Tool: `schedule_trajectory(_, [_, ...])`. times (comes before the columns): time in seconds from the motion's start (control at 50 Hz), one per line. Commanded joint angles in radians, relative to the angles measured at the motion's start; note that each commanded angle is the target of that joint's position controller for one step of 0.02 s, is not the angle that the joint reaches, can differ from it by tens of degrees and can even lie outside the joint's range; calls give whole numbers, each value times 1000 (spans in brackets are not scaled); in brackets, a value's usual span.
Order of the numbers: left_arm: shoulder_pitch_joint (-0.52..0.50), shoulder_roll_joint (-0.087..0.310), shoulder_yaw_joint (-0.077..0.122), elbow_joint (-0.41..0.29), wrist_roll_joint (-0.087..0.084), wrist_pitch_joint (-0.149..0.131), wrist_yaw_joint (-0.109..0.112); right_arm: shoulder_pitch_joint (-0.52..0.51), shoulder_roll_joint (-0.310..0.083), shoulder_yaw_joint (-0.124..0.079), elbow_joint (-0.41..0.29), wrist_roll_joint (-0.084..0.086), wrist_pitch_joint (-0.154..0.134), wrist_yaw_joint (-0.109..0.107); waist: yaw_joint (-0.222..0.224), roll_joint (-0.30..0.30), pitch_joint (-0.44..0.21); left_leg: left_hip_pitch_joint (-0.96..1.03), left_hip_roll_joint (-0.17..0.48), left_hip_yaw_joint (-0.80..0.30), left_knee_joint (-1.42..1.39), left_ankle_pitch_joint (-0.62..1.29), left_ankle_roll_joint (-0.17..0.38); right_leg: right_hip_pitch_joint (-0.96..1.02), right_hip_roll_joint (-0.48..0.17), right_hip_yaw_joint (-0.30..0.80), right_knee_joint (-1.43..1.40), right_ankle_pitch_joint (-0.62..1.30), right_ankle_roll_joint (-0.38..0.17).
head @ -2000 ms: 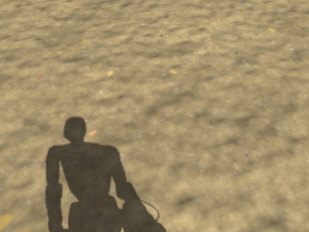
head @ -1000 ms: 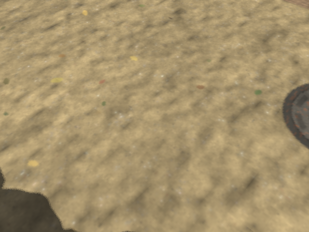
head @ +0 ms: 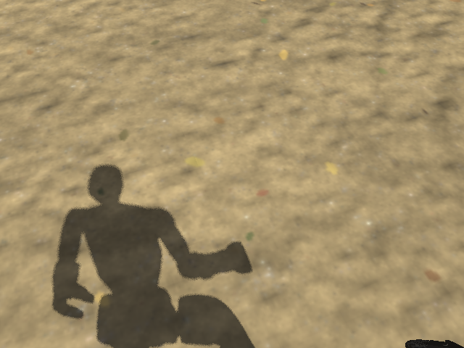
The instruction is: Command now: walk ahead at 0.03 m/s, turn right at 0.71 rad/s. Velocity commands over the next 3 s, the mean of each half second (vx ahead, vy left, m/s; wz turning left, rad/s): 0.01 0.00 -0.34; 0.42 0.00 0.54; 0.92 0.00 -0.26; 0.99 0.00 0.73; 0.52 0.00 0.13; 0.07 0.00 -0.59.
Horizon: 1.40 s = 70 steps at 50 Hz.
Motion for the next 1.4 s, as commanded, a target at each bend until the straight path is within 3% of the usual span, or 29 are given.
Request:
schedule_trajectory(0.02, [-4, 74, 21, -109, 2, -5, -22, -25, -179, -64, -39, 17, -11, -3, -18, 169, -158, 136, 300, -148, -135, 189, 188, 82, -15, -15, -118, 14, -43])
schedule_trajectory(0.08, [101, 94, 47, -87, 12, 5, -22, -31, -151, -68, -6, 51, -3, 8, 34, 90, -134, 57, 238, -59, 50, 27, 67, 243, 50, -39, -371, 169, -131])
schedule_trajectory(0.12, [120, 296, 91, -136, 28, -15, 9, -28, -82, -50, -49, -3, 9, 13, -14, -389, -9, -437, -31, -10, 608, -503, -118, 390, -253, 570, -565, 722, -358])
schedule_trajectory(0.14, [142, 290, 89, -145, 62, -47, -6, -143, -109, -57, -83, -4, 1, 6, 61, -272, -104, -481, -80, -222, 759, -520, -95, 355, -294, 650, -638, 594, -448])
schedule_trajectory(0.16, [101, 272, 84, -149, 58, -71, -15, -147, -130, -65, -81, 19, -4, 2, 32, -181, -83, -504, -70, -272, 781, -422, -63, 363, -246, 582, -651, 460, -401])
schedule_trajectory(0.2, [-22, 201, 65, -176, 1, -71, 1, -93, -160, -80, -41, 8, -7, -15, -35, -87, -76, -494, -40, -308, 730, -239, -46, 348, -170, 466, -619, 404, -297])
schedule_trajectory(0.34, [-50, 14, -22, -154, 40, -77, 24, 42, -74, -40, 60, 22, 8, 15, -38, -78, -164, -243, 4, -272, 498, -19, -95, 372, -92, 182, -612, 522, -242])
schedule_trajectory(0.44, [-56, 150, 20, -124, 54, -57, 23, -3, -175, -58, 18, 46, 11, 32, 26, -118, -24, -257, -8, -240, 398, -162, -98, 358, -181, 232, -668, 356, -311])
schedule_trajectory(0.6, [-134, 115, 34, -134, 37, -44, 28, 64, -115, -51, -19, 50, 22, 47, -2, -66, -82, -283, 16, -193, 431, -244, -101, 477, -236, 128, -599, 702, -335])
schedule_trajectory(0.68, [-55, 164, 57, -114, 6, -72, 14, 11, -111, -44, -64, 70, 14, 85, 27, -93, -85, -283, 27, -158, 341, -244, -18, 499, -281, 173, -753, -36, -298])
schedule_trajectory(0.78, [-102, 186, 72, -101, -19, -108, -18, 90, -118, -49, -22, 72, -1, 98, -50, -51, -52, -70, -8, -74, 134, -211, 84, 430, -248, 13, -712, -86, -223])
schedule_trajectory(0.82, [-174, 133, 55, -110, -17, -120, -20, 361, -186, -88, 85, 66, -1, 80, -181, 32, -118, 344, -92, -45, 47, -171, 139, 184, -127, -167, -364, 140, -145])
schedule_trajectory(0.84, [-234, 45, 20, -151, 10, -130, -24, 546, -294, -120, 127, 56, -15, 68, -251, 286, -106, 604, 106, -427, -51, -268, 246, -205, -22, -209, 124, -59, -83])
schedule_trajectory(0.86, [-261, 30, 7, -215, 0, -169, -31, 489, -335, -109, 66, 49, -58, 75, -200, 367, -120, 716, 268, -933, -245, -451, 401, -585, 126, -9, 349, -189, -58])
schedule_trajectory(0.88, [-284, 116, 17, -207, -39, -197, -47, 454, -243, -85, 45, 43, -79, 76, -210, 194, -79, 722, 309, -866, -279, -445, 380, -691, 38, 78, 410, -102, -90])
schedule_trajectory(0.9, [-252, 140, 20, -188, -47, -204, -58, 425, -202, -67, 37, 37, -87, 73, -173, 148, -42, 690, 293, -756, -253, -396, 339, -713, 2, 82, 391, -5, -115])
schedule_trajectory(0.92, [-207, 134, 16, -151, -28, -199, -60, 377, -169, -52, 26, 34, -85, 73, -136, 70, -6, 610, 252, -627, -239, -320, 291, -667, -41, 82, 346, 82, -118])
schedule_trajectory(0.96, [-133, 119, 13, -105, -14, -180, -77, 292, -133, -27, 8, 13, -85, 65, -73, 100, 46, 430, 171, -407, -251, -43, 207, -533, -71, 93, 278, 225, -113])
schedule_trajectory(1.02, [-163, 80, -6, -110, -33, -153, -78, 288, -158, -31, 7, -9, -111, 50, -79, 62, 109, 244, 112, -193, -339, 153, 134, -436, 11, 128, 171, 378, -91])
schedule_trajectory(1.1, [-261, 37, -29, -137, -24, -165, -92, 325, -156, -19, 52, 5, -138, 19, -91, 48, 140, 175, 61, -21, -426, 421, 10, -242, 75, -29, -153, 592, -117])
schedule_trajectory(1.16, [-250, 56, -15, -145, -40, -177, -106, 373, -214, -25, 87, 2, -125, -7, -60, 132, 57, 344, 81, 10, -290, 1040, -56, -115, 176, -129, -250, 558, -181])
schedule_trajectory(1.2, [-113, 113, 11, -129, -53, -160, -102, 341, -269, -43, 75, -6, -98, -35, 41, 218, -42, 438, 119, 13, -77, 1440, -69, 34, 229, -162, -242, 464, -212])
schedule_trajectory(1.24, [347, 230, 69, -13, -48, -118, -77, 169, -308, -61, 23, -23, -84, -37, 280, 219, -201, 280, 123, -25, 445, 1549, -61, 487, 181, -37, -243, 409, -288])
schedule_trajectory(1.26, [514, 220, 64, 50, -39, -96, -49, 46, -214, -40, 1, -8, -104, -8, 351, -22, -155, 23, -62, -22, 967, 521, -62, 672, 105, 86, -373, 471, -330])
schedule_trajectory(1.28, [395, 174, 30, 45, 24, -112, -51, 223, 38, 36, -36, 3, -152, 32, 106, -341, -207, -397, -157, -237, 1323, -448, -29, 876, 9, 400, -245, 359, -408])
schedule_trajectory(1.3, [280, 121, 21, -15, 44, -125, -42, 332, 1, 51, -56, 74, -190, 64, 46, -222, -357, -531, -141, -382, 1340, -377, 37, 895, -175, 808, -523, -169, -546])
schedule_trajectory(1.32, [270, 85, 22, -32, 25, -135, -42, 215, -120, 25, -62, 101, -198, 72, 79, 7, -204, -526, -91, -358, 1232, -265, 88, 709, -191, 842, -719, -390, -488])
schedule_trajectory(1.34, [158, 64, 8, -46, 19, -151, -51, 176, -128, 17, -72, 101, -187, 69, -1, 167, -46, -515, -40, -341, 1123, -180, 101, 481, -192, 782, -768, -354, -444])
schedule_trajectory(1.4, [-4, 34, -11, -50, 38, -183, -53, 288, -108, 21, -7, 82, -98, 47, -124, 75, 58, -356, 73, -370, 1006, -89, 59, 56, -103, 473, -786, -162, -382])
